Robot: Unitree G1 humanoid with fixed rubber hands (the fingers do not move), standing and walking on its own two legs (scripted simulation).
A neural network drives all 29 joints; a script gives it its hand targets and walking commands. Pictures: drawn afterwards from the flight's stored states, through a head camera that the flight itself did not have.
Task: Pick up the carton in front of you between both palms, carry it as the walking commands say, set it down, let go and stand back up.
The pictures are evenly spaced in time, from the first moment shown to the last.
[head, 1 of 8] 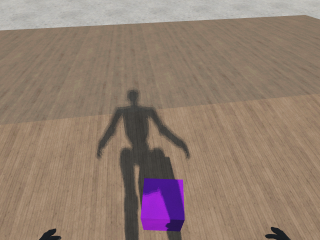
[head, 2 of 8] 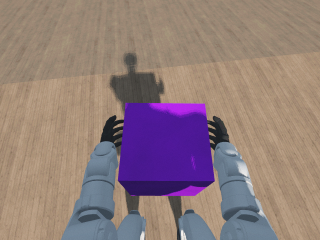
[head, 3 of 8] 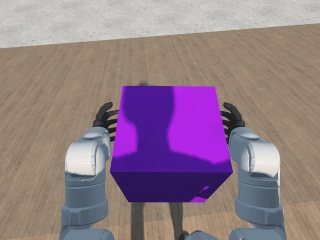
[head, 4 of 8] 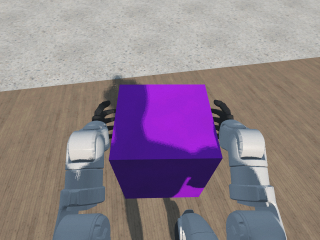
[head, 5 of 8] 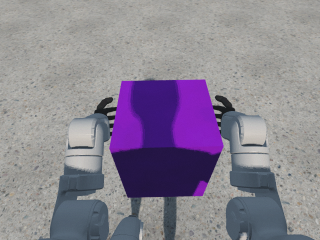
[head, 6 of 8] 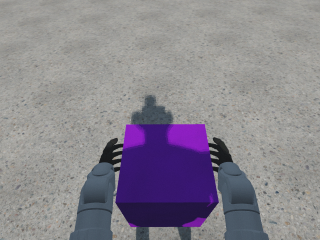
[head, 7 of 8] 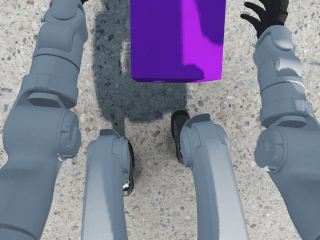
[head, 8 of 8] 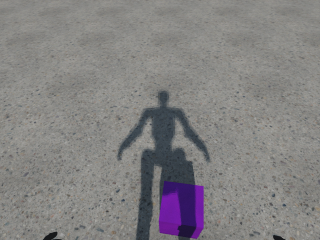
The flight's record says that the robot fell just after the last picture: no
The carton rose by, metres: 0.70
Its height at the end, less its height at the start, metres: -0.51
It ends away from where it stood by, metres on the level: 5.29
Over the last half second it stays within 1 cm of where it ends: yes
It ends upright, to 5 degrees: yes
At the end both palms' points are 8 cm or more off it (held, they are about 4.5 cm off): yes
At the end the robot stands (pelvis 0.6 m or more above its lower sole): yes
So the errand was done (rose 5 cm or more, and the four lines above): yes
